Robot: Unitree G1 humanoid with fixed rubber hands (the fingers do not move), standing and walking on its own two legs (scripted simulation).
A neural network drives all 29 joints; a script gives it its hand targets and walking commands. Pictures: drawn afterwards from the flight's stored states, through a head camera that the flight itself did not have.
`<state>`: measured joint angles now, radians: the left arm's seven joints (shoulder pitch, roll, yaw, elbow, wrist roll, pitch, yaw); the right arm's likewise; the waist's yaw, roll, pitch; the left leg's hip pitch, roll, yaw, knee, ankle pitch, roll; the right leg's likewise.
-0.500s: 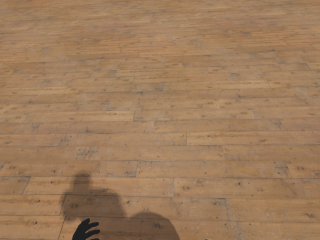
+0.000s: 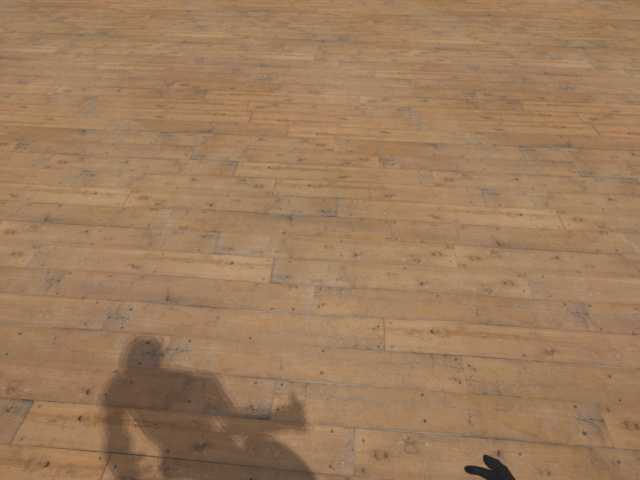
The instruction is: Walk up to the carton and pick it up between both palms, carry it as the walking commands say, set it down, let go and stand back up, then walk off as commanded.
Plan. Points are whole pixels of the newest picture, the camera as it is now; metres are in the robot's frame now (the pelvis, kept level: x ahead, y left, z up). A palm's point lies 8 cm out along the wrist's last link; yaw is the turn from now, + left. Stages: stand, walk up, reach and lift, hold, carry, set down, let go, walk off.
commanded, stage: walk off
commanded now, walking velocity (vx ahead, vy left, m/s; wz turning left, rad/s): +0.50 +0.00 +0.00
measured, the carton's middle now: out of the picture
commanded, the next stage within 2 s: stand in 1.90 s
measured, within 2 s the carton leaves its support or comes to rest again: neither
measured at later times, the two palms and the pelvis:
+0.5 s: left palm (207, 338) +0.37 +0.22 -0.11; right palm (513, 461) +0.21 -0.25 -0.16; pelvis +0.24 -0.02 -0.02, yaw -2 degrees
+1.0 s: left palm (215, 326) +0.39 +0.21 -0.11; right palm (452, 259) +0.55 -0.23 -0.12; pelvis +0.43 -0.01 +0.01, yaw +2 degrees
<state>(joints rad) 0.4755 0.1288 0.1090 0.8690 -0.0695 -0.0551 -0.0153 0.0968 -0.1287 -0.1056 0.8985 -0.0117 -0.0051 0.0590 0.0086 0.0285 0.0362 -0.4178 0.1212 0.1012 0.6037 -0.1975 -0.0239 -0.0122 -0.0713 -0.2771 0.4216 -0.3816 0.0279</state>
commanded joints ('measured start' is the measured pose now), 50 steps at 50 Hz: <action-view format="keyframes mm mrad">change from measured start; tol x32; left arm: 1 -160 88 -12 -155 141 -12 10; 16 -406 96 -35 -75 116 16 -41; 22 118 252 11 96 151 -4 8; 50 85 177 18 16 124 -25 31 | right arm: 1 449 -347 -56 110 -28 -49 -67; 50 -186 -16 42 -46 -27 -22 -2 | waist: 1 -171 263 -70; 18 -20 172 84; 23 140 -438 -136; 50 98 -194 60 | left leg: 1 472 356 -606 -434 -349 153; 17 315 122 -52 -393 218 126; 20 284 119 -8 -75 399 111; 22 -81 -86 47 515 -314 26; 24 -222 -106 -123 743 -284 43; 50 -88 -54 91 -37 -47 15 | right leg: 1 -625 14 247 823 -145 -80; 20 -132 14 108 75 249 -55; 23 233 -391 866 -230 148 -162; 37 -77 -229 335 -367 -65 -131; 50 40 -214 198 -187 549 -183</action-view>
